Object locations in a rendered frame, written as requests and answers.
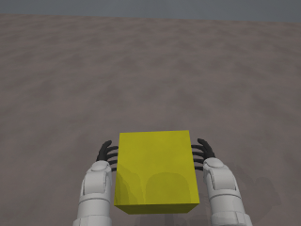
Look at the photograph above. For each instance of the robot left forearm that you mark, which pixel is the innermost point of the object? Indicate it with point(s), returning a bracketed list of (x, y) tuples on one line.
[(95, 196)]

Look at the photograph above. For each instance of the carton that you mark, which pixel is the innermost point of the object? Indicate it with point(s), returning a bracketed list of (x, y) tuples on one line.
[(155, 173)]

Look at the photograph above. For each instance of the right robot hand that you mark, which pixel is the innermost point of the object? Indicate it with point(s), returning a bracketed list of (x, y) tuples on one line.
[(207, 152)]

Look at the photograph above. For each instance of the robot right forearm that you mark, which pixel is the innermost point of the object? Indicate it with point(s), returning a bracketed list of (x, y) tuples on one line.
[(224, 195)]

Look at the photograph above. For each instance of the left robot hand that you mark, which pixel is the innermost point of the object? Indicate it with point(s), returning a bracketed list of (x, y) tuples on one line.
[(104, 156)]

